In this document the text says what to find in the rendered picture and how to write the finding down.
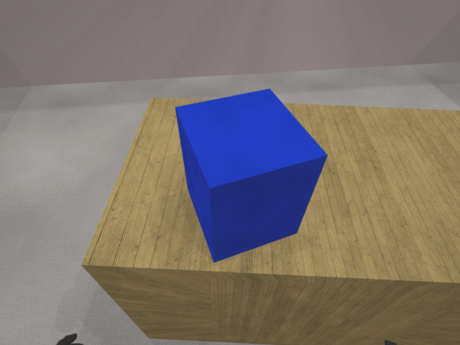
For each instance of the pedestal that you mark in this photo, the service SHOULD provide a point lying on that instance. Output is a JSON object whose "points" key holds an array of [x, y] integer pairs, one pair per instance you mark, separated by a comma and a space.
{"points": [[376, 256]]}

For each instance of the carton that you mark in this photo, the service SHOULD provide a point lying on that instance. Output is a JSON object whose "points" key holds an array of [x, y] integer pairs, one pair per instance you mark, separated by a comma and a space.
{"points": [[251, 169]]}

